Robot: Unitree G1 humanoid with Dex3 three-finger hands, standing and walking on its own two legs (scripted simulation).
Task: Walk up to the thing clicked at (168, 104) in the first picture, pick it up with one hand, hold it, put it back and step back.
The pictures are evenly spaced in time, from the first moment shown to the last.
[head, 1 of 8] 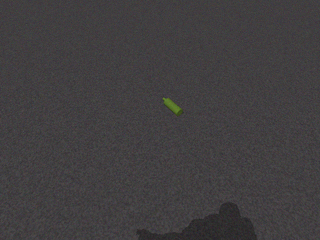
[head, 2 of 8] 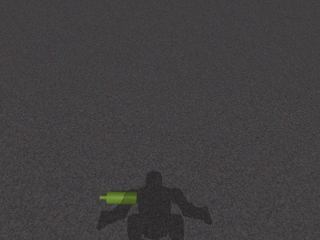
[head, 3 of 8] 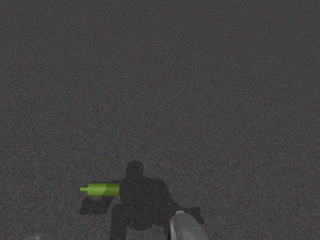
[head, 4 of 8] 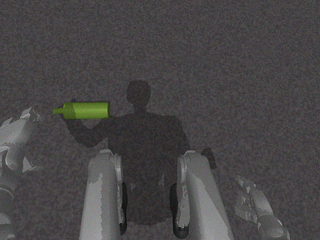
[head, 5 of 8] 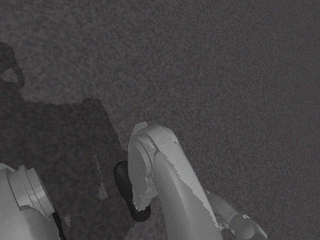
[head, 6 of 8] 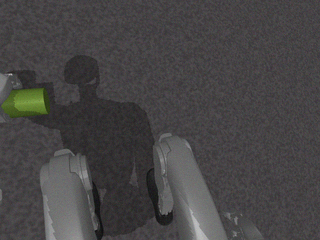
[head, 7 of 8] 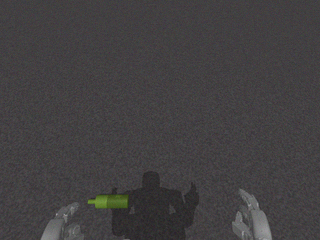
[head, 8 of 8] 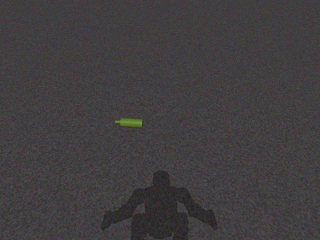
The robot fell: no
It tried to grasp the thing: yes
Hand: left
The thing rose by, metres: 0.65
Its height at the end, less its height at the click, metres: +0.00
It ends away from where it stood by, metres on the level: 0.01
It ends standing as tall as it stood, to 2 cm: yes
